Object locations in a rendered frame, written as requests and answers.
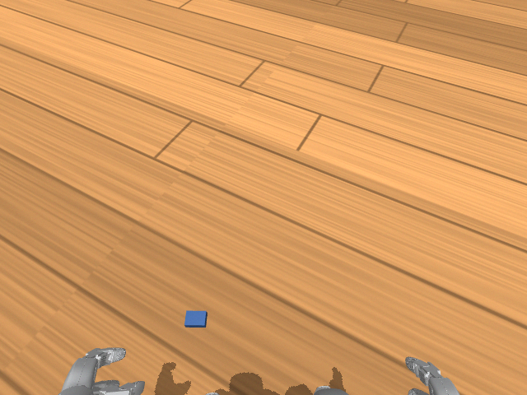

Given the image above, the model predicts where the small box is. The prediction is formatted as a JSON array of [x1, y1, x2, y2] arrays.
[[184, 311, 208, 328]]

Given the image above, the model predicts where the right robot hand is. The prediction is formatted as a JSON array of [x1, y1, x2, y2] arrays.
[[405, 357, 460, 395]]

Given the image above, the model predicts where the left robot hand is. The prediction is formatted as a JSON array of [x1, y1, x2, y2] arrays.
[[61, 347, 145, 395]]

